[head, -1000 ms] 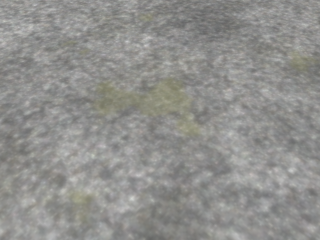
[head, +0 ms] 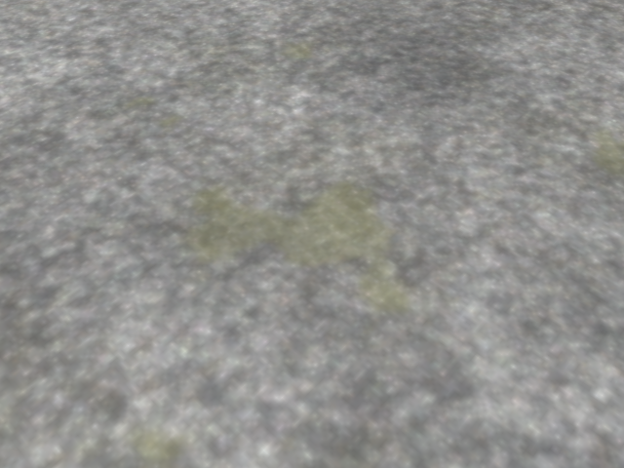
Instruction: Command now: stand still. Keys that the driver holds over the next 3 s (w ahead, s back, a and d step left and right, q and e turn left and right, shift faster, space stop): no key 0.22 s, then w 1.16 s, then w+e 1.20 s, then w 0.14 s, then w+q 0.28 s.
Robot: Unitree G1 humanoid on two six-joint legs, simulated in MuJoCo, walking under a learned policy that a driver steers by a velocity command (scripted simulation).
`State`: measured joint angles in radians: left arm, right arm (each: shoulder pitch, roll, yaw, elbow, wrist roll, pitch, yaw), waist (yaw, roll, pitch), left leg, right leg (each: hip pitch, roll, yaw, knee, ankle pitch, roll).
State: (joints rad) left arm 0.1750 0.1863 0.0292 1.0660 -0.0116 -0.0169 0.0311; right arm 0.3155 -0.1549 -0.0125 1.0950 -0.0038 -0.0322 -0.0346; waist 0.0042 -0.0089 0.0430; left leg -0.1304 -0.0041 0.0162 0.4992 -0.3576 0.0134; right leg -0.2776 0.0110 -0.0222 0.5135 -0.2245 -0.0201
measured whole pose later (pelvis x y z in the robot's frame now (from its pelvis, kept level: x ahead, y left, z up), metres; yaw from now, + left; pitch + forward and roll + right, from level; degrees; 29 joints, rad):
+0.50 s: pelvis +0.06 -0.02 +0.00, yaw -1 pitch +0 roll +0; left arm 0.15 0.21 0.05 1.06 -0.04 -0.08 -0.01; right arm 0.45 -0.21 -0.05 1.10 0.02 -0.07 -0.02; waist -0.04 0.03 0.02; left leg 0.00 0.02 0.02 0.41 -0.40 0.00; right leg -0.39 -0.04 -0.07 0.69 -0.36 -0.07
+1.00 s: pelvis +0.28 -0.04 +0.00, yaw -1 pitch +2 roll -1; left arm 0.46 0.20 0.03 1.09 -0.01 -0.09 0.01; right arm -0.02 -0.21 -0.04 0.87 0.03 -0.09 0.04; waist 0.09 0.04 0.02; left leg -0.65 0.08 0.03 0.59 0.03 0.05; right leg 0.15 0.04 -0.07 0.16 -0.34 -0.03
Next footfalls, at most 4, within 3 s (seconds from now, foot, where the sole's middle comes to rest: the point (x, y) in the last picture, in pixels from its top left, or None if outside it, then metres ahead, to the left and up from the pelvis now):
0.54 right None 0.15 -0.14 -0.77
1.08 left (284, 451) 0.53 0.08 -0.77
1.66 right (391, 329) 0.83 -0.17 -0.77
2.16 left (341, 227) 1.16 -0.05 -0.77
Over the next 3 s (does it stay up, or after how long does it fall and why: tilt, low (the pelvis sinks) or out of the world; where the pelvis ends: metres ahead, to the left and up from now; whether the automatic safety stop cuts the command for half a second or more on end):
stays up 1.29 -0.37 0.01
